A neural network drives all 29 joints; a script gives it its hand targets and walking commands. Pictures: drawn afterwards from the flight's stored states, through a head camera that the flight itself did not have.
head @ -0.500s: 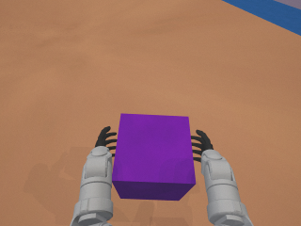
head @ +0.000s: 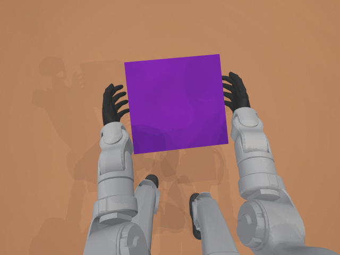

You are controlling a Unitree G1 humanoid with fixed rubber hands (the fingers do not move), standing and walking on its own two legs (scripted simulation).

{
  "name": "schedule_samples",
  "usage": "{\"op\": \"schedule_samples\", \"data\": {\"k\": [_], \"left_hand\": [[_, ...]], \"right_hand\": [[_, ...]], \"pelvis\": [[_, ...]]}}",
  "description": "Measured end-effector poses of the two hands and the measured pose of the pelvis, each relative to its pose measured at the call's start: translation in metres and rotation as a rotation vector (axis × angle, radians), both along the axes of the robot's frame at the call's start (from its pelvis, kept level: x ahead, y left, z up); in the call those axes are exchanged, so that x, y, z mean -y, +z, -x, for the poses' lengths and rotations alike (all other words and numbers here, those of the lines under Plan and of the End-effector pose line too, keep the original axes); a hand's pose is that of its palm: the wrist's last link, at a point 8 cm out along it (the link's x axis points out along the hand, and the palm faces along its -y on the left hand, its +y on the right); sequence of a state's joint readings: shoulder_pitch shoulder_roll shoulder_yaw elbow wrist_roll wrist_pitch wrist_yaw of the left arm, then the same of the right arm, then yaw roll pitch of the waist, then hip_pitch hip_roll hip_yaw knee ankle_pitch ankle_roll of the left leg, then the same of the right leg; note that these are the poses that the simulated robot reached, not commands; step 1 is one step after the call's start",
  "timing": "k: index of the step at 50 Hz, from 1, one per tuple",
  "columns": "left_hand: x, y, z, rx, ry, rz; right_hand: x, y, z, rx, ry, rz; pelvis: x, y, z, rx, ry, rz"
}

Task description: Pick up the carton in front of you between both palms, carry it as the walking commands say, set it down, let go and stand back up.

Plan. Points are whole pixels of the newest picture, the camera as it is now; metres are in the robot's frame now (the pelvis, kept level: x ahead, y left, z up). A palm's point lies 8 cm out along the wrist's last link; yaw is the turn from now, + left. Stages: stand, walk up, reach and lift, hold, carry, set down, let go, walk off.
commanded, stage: set down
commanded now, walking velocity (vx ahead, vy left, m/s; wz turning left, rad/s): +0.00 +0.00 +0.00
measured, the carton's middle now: (172, 108) +0.45 +0.05 -0.17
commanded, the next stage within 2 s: none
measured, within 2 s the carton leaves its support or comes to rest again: rests again in 1.86 s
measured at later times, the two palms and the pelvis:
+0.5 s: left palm (115, 120) +0.41 +0.21 -0.20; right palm (212, 101) +0.49 -0.07 -0.21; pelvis -0.01 -0.03 -0.11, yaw -1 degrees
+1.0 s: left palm (115, 124) +0.42 +0.24 -0.35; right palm (193, 101) +0.54 -0.03 -0.35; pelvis -0.04 -0.02 -0.21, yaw -2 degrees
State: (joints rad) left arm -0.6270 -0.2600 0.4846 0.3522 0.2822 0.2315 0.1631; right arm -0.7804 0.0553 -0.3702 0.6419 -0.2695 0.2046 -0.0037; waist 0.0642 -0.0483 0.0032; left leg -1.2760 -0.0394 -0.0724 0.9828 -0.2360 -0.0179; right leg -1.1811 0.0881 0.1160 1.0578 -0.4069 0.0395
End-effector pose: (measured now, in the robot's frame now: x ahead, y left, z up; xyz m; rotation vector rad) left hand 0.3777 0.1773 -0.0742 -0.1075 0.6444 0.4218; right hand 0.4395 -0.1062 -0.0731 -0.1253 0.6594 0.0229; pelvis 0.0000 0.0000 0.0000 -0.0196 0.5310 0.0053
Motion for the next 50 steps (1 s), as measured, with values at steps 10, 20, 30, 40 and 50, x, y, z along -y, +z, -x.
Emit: {"op": "schedule_samples", "data": {"k": [10, 20, 30, 40, 50], "left_hand": [[-0.012, -0.041, -0.015, -0.027, 0.005, 0.009], [-0.025, -0.099, -0.023, -0.057, 0.015, -0.012], [-0.037, -0.159, -0.033, -0.066, 0.033, -0.015], [-0.052, -0.219, -0.038, -0.089, 0.056, -0.012], [-0.066, -0.279, -0.045, -0.108, 0.071, -0.007]], "right_hand": [[-0.012, -0.040, -0.029, -0.035, 0.039, -0.020], [-0.027, -0.102, -0.046, -0.056, 0.069, -0.016], [-0.042, -0.165, -0.063, -0.059, 0.090, -0.006], [-0.061, -0.220, -0.081, -0.071, 0.141, 0.024], [-0.077, -0.278, -0.097, -0.083, 0.196, 0.048]], "pelvis": [[0.014, -0.045, -0.001, -0.139, -0.006, -0.004], [0.025, -0.089, 0.003, -0.246, -0.013, -0.007], [0.028, -0.135, 0.014, -0.302, -0.028, -0.013], [0.025, -0.177, 0.027, -0.308, -0.036, -0.015], [0.021, -0.214, 0.037, -0.298, -0.039, -0.013]]}}
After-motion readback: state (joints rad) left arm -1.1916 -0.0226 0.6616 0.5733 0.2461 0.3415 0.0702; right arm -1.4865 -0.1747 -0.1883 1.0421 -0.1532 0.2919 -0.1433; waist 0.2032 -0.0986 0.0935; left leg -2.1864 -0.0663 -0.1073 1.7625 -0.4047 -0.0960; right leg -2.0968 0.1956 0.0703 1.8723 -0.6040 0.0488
